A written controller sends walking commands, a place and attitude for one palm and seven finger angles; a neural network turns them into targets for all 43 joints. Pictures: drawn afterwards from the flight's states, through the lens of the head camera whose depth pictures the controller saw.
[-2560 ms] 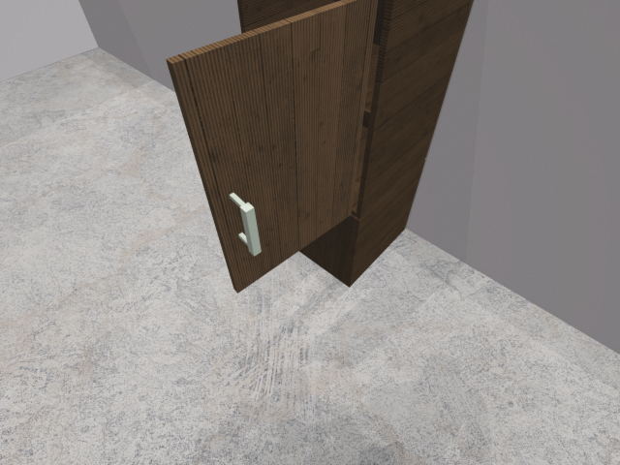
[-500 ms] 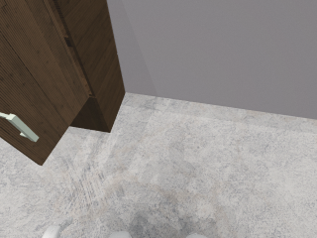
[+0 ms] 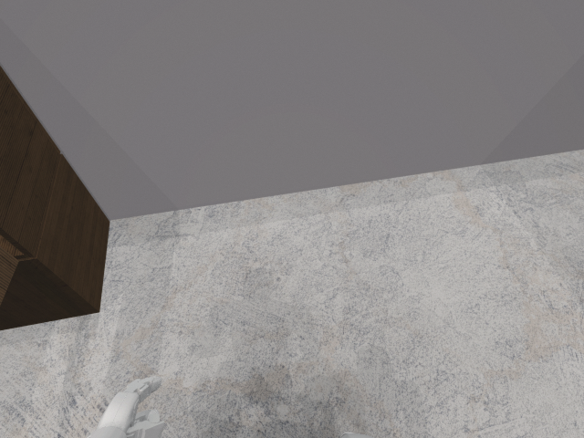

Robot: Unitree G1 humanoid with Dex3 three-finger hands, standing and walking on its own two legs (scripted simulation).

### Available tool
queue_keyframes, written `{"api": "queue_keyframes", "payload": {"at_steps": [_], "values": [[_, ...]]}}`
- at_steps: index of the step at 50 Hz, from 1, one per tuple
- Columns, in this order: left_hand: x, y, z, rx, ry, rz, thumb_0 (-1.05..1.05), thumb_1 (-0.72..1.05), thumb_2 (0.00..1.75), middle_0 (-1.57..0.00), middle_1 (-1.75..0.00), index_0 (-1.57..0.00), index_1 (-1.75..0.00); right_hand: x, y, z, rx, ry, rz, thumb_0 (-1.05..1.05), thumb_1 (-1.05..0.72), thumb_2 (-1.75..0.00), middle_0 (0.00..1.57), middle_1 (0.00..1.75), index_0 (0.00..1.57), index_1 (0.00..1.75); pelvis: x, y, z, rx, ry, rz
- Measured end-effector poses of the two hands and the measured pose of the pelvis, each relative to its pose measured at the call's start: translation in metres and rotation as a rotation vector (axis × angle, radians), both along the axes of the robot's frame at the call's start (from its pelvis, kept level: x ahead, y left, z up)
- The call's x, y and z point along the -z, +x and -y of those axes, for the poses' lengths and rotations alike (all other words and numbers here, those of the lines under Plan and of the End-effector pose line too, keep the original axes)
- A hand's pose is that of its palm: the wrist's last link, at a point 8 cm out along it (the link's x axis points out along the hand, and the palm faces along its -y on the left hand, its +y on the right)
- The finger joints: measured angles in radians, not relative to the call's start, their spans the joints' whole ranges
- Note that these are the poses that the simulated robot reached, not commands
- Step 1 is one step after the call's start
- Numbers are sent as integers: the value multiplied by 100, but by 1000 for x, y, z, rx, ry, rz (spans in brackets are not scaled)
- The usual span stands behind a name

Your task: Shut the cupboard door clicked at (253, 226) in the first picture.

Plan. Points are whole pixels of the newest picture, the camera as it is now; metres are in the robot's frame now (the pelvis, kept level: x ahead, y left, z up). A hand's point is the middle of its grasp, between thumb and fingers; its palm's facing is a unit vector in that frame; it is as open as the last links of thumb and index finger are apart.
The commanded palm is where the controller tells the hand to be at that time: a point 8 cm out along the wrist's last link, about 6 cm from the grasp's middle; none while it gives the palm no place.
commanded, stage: walk to a spot facing it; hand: left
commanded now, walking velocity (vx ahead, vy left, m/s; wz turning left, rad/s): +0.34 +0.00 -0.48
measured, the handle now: out of the picture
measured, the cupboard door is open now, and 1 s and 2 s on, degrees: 83 83 83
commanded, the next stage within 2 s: turn to face it in 0.86 s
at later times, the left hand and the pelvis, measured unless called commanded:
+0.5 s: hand (209, 325) +0.31 +0.15 -0.14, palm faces -0.25 -0.95 -0.18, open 7.4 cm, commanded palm none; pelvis +0.18 -0.02 +0.02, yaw -15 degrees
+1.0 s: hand (261, 263) +0.45 +0.07 -0.17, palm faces -0.32 -0.93 -0.19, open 7.3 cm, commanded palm none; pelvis +0.39 -0.11 +0.00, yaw -22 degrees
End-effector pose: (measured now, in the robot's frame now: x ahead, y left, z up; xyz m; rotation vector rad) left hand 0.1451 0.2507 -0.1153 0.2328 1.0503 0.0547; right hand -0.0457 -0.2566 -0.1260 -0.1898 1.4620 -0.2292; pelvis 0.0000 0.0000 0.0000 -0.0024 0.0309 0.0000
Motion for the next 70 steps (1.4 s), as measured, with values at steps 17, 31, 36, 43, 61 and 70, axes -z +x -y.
{"api": "queue_keyframes", "payload": {"at_steps": [17, 31, 36, 43, 61, 70], "values": [[26, 47, 9, 51, -7, -281, 0, 90, 90, -20, -29, -21, -30, -18, 213, -4, 56, -46, 387, 0, -91, -89, 20, 30, 21, 30, -4, 123, -5, 207, -7, 11], [1, 266, 111, 267, 7, -34, 0, 91, 90, -20, -29, -20, -30, 11, 155, 14, 318, 70, 14, 0, -91, -89, 21, 30, 21, 30, -2, 226, 61, 305, 29, 24], [-1, 289, 137, 246, 18, -49, 0, 91, 90, -20, -29, -20, -30, 8, 193, 46, 345, 57, -6, 1, -91, -89, 20, 30, 20, 30, -8, 261, 81, 314, 2, 35], [2, 291, 142, 207, 23, -208, -1, 93, 90, -20, -29, -21, -30, -14, 314, 84, 313, 21, 192, 1, -91, -90, 20, 30, 20, 30, -23, 321, 104, 348, 10, 23], [8, 427, 210, 133, 4, -97, 0, 91, 90, -20, -29, -20, -30, 16, 425, 132, 246, 77, 67, 0, -93, -89, 21, 30, 21, 30, -5, 443, 166, 235, 26, 40], [2, 437, 207, 1, 9, -114, -1, 93, 90, -20, -29, -21, -30, -10, 529, 172, 107, 36, 134, 1, -91, -89, 20, 30, 20, 30, -19, 480, 182, 119, 43, 31]]}}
